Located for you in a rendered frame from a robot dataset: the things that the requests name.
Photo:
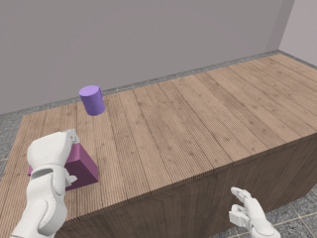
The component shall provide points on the robot right hand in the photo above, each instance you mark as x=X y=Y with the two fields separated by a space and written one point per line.
x=242 y=216

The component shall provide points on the robot left hand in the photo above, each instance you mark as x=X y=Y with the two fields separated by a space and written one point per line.
x=53 y=149

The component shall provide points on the right robot forearm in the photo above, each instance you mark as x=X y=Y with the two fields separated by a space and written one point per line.
x=261 y=228

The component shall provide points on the sponge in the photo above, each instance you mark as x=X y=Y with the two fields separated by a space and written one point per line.
x=79 y=164

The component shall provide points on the left robot forearm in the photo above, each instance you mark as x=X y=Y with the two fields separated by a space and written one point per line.
x=45 y=211

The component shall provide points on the table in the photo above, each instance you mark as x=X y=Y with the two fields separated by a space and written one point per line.
x=168 y=153

